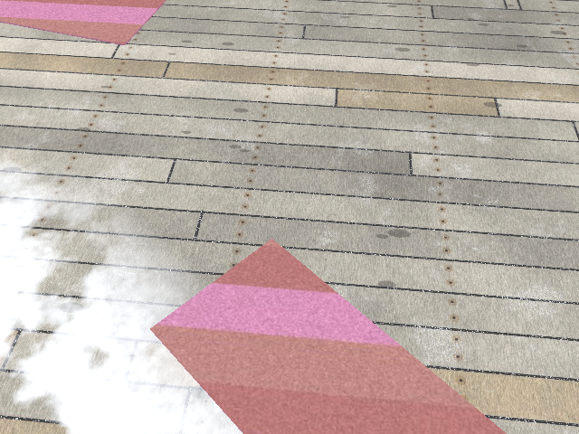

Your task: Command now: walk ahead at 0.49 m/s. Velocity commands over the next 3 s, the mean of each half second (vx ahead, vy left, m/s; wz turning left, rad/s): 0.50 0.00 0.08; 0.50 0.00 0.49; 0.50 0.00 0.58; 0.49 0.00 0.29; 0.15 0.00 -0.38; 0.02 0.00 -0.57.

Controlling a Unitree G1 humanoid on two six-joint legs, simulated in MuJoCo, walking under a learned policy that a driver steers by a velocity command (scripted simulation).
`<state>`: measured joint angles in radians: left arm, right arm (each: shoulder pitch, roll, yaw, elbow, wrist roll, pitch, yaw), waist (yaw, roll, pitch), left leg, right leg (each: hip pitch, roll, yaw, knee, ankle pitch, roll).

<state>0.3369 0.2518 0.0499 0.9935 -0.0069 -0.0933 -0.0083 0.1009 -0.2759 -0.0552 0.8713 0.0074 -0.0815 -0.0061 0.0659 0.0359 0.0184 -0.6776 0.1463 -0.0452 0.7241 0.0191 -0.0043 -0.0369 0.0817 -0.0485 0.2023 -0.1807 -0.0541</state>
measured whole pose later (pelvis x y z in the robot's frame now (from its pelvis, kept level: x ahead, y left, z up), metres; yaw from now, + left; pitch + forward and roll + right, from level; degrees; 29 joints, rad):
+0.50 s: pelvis +0.29 +0.07 +0.00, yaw +3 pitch +1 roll +1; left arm 0.07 0.28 0.06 0.89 0.00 -0.08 0.00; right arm 0.36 -0.24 -0.05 0.95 0.01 -0.08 0.01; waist -0.06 -0.04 0.02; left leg -0.09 -0.06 0.01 0.24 -0.17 0.05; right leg -0.64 -0.11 0.06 0.72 -0.04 0.01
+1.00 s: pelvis +0.56 +0.03 +0.00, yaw +19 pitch +1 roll -2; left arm 0.28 0.27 0.07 0.96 0.01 -0.10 0.00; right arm 0.18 -0.30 -0.09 0.76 0.03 -0.03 0.00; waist 0.06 0.05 0.03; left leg -0.68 0.12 -0.06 0.92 -0.11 0.01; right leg -0.06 0.02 -0.17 0.25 -0.20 -0.02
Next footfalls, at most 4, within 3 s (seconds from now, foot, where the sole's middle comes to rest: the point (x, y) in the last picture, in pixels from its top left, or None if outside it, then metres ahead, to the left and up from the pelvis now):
0.18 left None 0.29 0.15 -0.78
0.70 right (349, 398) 0.59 -0.07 -0.78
1.22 left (220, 321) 0.77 0.26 -0.78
1.72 right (238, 220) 1.12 0.26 -0.78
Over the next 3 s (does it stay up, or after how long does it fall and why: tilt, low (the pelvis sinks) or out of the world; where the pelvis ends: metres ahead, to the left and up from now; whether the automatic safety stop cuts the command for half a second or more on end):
stays up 1.15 0.42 -0.01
